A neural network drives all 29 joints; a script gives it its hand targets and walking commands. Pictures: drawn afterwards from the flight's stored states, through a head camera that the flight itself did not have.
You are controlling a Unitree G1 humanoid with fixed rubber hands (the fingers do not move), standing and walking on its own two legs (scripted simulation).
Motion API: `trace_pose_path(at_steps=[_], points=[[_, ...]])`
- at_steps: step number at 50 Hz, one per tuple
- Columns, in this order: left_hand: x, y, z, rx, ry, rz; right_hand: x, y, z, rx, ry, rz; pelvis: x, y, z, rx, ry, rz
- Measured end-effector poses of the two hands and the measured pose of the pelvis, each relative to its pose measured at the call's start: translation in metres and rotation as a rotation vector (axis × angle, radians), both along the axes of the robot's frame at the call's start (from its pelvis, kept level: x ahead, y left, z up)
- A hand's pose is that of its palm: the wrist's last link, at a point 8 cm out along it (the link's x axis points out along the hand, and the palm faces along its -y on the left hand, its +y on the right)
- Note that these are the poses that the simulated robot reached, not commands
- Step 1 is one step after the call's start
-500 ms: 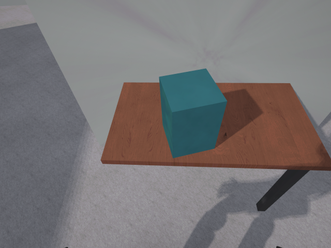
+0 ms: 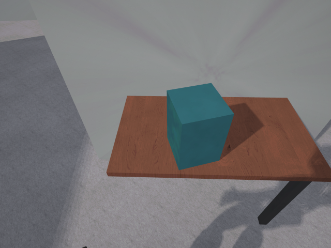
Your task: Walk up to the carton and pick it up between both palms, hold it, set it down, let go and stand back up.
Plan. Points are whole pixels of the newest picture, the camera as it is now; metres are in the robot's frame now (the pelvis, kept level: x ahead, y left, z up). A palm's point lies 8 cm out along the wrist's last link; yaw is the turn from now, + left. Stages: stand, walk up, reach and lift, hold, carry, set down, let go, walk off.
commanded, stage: walk up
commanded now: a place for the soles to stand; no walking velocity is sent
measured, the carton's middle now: (194, 127) +0.55 -0.08 -0.05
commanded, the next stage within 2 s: none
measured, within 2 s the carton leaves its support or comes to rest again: neither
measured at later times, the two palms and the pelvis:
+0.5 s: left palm out of the picture +0.09 +0.27 -0.10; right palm out of the picture +0.11 -0.23 -0.08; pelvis +0.01 +0.02 +0.01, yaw +0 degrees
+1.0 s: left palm out of the picture +0.12 +0.23 -0.11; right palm out of the picture +0.00 -0.32 -0.09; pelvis +0.04 -0.04 +0.01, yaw -3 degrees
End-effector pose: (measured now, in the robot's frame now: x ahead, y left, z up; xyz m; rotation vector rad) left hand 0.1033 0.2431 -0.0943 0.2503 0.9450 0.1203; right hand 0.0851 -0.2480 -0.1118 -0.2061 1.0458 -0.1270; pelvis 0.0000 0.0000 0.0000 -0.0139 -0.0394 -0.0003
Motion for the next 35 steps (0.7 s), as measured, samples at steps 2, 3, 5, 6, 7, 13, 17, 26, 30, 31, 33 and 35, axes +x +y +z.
trace_pose_path(at_steps=[2, 3, 5, 6, 7, 13, 17, 26, 30, 31, 33, 35], points=[[0.005, 0.008, 0.003, 0.006, -0.013, 0.001, 0.002, 0.004, 0.001, 0.0, -0.017, 0.008, -0.001, 0.005, 0.0, 0.002, -0.003, 0.008], [0.008, 0.012, 0.005, 0.008, -0.018, 0.001, 0.003, 0.005, 0.003, -0.002, -0.021, 0.012, -0.001, 0.007, 0.001, 0.009, -0.004, 0.005], [0.01, 0.019, 0.008, 0.008, -0.025, 0.001, 0.004, 0.008, 0.007, -0.005, -0.029, 0.016, 0.0, 0.01, 0.004, 0.01, 0.0, -0.001], [0.011, 0.022, 0.009, 0.008, -0.027, 0.002, 0.004, 0.009, 0.01, -0.007, -0.032, 0.016, 0.0, 0.012, 0.005, 0.008, 0.003, 0.0], [0.011, 0.025, 0.009, 0.008, -0.026, 0.004, 0.005, 0.01, 0.012, -0.008, -0.034, 0.015, 0.0, 0.013, 0.006, 0.007, 0.005, 0.0], [0.002, 0.037, 0.001, 0.006, 0.018, 0.006, 0.011, 0.013, 0.024, -0.033, -0.043, 0.024, 0.003, 0.018, 0.009, 0.006, 0.019, -0.003], [-0.007, 0.036, -0.006, -0.008, 0.056, 0.014, 0.017, 0.013, 0.028, -0.043, -0.051, 0.028, 0.006, 0.02, 0.009, 0.005, 0.023, -0.004], [-0.014, 0.031, -0.009, -0.021, 0.08, 0.015, 0.029, 0.017, 0.03, -0.04, -0.081, 0.036, 0.009, 0.022, 0.009, 0.005, 0.017, -0.007], [-0.012, 0.031, -0.007, -0.014, 0.07, 0.017, 0.03, 0.018, 0.028, -0.032, -0.086, 0.037, 0.009, 0.021, 0.009, 0.006, 0.013, -0.01], [-0.012, 0.031, -0.006, -0.011, 0.068, 0.016, 0.03, 0.018, 0.028, -0.03, -0.086, 0.036, 0.009, 0.021, 0.009, 0.006, 0.012, -0.01], [-0.012, 0.032, -0.005, -0.004, 0.065, 0.014, 0.028, 0.018, 0.026, -0.025, -0.086, 0.034, 0.008, 0.02, 0.009, 0.007, 0.011, -0.01], [-0.012, 0.032, -0.003, 0.001, 0.064, 0.015, 0.026, 0.017, 0.025, -0.021, -0.081, 0.033, 0.007, 0.019, 0.009, 0.009, 0.009, -0.01]])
